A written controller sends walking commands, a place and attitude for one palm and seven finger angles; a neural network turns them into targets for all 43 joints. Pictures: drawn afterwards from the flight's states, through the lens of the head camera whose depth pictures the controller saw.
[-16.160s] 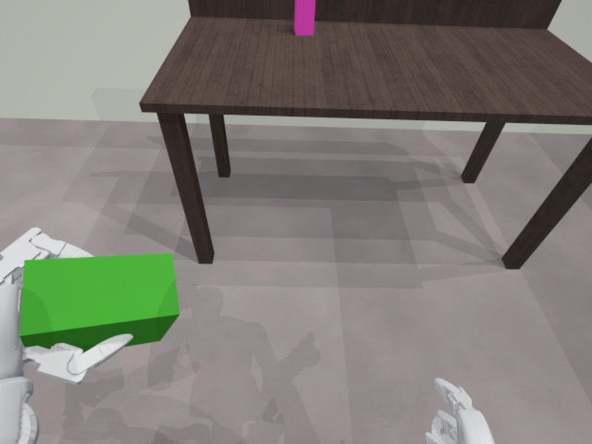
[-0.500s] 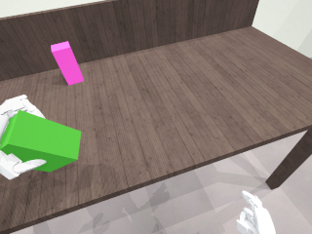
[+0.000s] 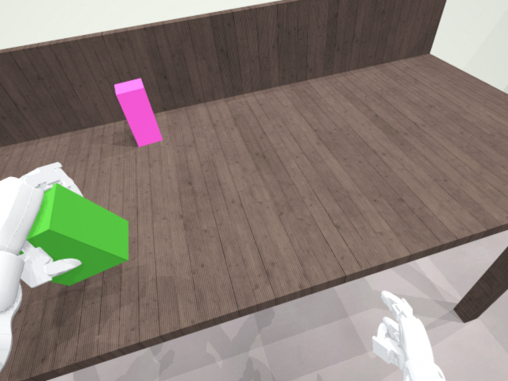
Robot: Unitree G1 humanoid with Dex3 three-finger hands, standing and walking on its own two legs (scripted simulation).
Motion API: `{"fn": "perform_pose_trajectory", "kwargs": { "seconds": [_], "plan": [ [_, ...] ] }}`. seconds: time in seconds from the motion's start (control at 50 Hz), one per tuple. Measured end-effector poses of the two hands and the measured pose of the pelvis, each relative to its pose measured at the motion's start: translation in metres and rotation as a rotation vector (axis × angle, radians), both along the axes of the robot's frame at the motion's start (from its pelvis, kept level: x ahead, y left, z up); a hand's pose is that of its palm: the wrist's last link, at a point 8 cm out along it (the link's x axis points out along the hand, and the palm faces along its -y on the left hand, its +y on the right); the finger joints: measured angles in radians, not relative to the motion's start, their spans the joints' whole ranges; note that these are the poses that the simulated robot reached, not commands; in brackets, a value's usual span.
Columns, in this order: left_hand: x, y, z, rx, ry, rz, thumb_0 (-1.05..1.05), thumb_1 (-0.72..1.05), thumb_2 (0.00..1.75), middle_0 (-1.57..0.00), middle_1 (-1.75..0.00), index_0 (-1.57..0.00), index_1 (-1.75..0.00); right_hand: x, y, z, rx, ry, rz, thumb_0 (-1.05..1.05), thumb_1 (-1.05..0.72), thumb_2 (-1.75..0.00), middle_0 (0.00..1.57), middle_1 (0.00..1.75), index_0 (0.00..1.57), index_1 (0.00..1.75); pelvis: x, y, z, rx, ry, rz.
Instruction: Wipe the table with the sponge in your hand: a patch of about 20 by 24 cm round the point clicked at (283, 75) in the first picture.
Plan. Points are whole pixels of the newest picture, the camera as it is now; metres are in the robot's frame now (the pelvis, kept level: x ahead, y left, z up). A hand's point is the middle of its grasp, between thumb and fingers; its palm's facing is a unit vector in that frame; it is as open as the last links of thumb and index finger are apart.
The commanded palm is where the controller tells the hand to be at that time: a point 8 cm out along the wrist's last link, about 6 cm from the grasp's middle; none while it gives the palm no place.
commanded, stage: turn the palm down, sponge in hand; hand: left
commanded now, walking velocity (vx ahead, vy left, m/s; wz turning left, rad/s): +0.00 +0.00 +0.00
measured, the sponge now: (76, 244) +0.24 +0.29 +0.14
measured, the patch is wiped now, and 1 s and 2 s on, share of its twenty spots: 0.00 0.00 0.00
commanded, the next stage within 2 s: move the sponge above the wiping area in 0.94 s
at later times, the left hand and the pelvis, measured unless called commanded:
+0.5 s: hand (41, 226) +0.23 +0.31 +0.19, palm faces +0.20 -0.11 -0.97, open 10.2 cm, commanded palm +0.18 +0.30 +0.25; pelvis -0.01 +0.03 +0.01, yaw +0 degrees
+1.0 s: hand (56, 234) +0.22 +0.28 +0.18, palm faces +0.17 -0.06 -0.98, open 10.2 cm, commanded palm +0.18 +0.28 +0.25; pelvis -0.01 +0.00 +0.01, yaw -1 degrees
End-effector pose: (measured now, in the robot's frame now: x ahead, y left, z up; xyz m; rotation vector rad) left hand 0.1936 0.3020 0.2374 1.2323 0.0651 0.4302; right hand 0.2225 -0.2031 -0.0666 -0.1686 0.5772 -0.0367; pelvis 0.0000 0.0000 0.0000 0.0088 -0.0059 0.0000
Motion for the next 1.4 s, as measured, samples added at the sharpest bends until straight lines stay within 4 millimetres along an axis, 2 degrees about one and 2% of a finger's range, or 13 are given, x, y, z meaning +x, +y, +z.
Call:
{"fn": "perform_pose_trajectory", "kwargs": {
  "seconds": [0.06,0.16,0.24,0.36,0.42,0.62,1.0,1.18,1.3,1.4],
  "plan": [
    [0.001,0.007,-0.003,0.011,0.045,0.026,0.00,-0.50,1.03,-0.73,-1.34,-0.72,-1.33,0.002,0.010,0.004,0.004,0.007,-0.005,0.02,-0.90,-0.90,0.21,0.30,0.19,0.30,-0.001,0.007,0.003,-0.002,-0.007,0.002],
    [0.002,0.003,-0.007,0.048,0.075,-0.019,0.00,-0.50,1.03,-0.73,-1.34,-0.72,-1.33,0.001,0.016,0.007,-0.022,0.030,0.001,0.02,-0.90,-0.90,0.21,0.30,0.17,0.29,-0.003,0.017,0.008,-0.006,-0.022,-0.001],
    [0.003,0.005,-0.003,0.089,0.061,-0.027,0.00,-0.50,1.03,-0.73,-1.34,-0.72,-1.33,0.001,0.019,0.010,-0.038,0.045,0.001,0.02,-0.90,-0.90,0.21,0.30,0.15,0.28,-0.005,0.022,0.010,-0.008,-0.029,-0.001],
    [0.007,0.018,0.005,0.121,0.053,0.053,0.00,-0.50,1.03,-0.73,-1.34,-0.72,-1.33,0.001,0.020,0.011,-0.037,0.061,-0.001,0.02,-0.90,-0.90,0.21,0.30,0.13,0.27,-0.008,0.027,0.013,-0.006,-0.038,-0.004],
    [0.008,0.016,0.004,0.125,0.066,0.060,0.00,-0.50,1.03,-0.73,-1.34,-0.72,-1.33,0.001,0.020,0.012,-0.032,0.064,-0.001,0.02,-0.90,-0.90,0.21,0.30,0.13,0.27,-0.009,0.027,0.014,-0.006,-0.039,-0.005],
    [0.006,0.000,0.000,0.190,0.099,0.039,0.00,-0.50,1.03,-0.73,-1.34,-0.72,-1.33,0.001,0.018,0.011,-0.017,0.062,0.017,0.02,-0.90,-0.90,0.21,0.30,0.12,0.27,-0.012,0.021,0.015,-0.002,-0.048,-0.009],
    [0.002,-0.022,-0.002,0.201,0.131,0.050,0.00,-0.50,1.03,-0.73,-1.34,-0.72,-1.33,0.003,0.006,0.008,0.011,0.043,0.049,0.02,-0.90,-0.90,0.20,0.30,0.19,0.29,-0.015,0.001,0.014,0.003,-0.061,-0.013],
    [0.001,-0.018,-0.002,0.203,0.141,0.068,0.00,-0.50,1.03,-0.73,-1.34,-0.72,-1.33,0.004,0.003,0.008,0.017,0.044,0.049,0.02,-0.90,-0.90,0.20,0.30,0.21,0.31,-0.013,-0.001,0.013,0.004,-0.058,-0.020],
    [0.001,-0.008,-0.013,0.197,0.185,0.089,0.00,-0.50,1.03,-0.73,-1.34,-0.72,-1.33,0.004,0.003,0.008,0.004,0.043,0.044,0.02,-0.90,-0.90,0.20,0.30,0.22,0.32,-0.012,0.001,0.013,0.002,-0.057,-0.013],
    [0.003,-0.008,-0.018,0.199,0.190,0.050,0.00,-0.50,1.03,-0.73,-1.34,-0.72,-1.33,0.004,0.005,0.009,-0.009,0.046,0.037,0.02,-0.90,-0.90,0.20,0.30,0.22,0.32,-0.011,0.006,0.014,0.000,-0.058,-0.011]
  ]
}}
